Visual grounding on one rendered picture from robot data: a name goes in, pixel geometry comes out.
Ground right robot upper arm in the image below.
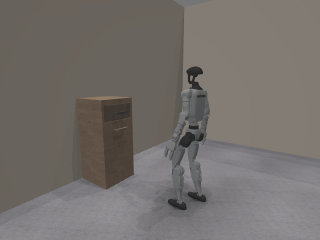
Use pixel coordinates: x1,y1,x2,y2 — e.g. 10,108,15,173
203,89,210,115

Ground left robot upper arm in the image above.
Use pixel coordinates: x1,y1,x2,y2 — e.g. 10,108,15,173
181,89,192,120

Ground robot left hand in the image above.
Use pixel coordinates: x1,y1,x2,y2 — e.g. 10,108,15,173
164,140,177,161

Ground humanoid robot head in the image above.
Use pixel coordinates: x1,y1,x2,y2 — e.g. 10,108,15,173
186,66,203,90

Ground drawer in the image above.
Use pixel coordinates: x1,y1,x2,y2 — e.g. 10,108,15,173
103,103,131,123

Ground right robot forearm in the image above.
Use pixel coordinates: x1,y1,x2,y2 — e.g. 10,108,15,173
200,113,210,131

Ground left robot forearm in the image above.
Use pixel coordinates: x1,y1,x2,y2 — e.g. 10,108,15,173
171,112,186,142

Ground robot right hand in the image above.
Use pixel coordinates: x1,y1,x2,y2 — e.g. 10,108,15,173
198,130,207,145

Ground robot right foot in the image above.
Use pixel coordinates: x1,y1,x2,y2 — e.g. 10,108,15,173
187,192,206,202

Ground handle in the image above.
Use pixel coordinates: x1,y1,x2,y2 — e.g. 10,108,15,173
116,127,128,132
113,111,128,115

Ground cabinet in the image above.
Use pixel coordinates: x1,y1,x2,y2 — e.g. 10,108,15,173
76,96,134,190

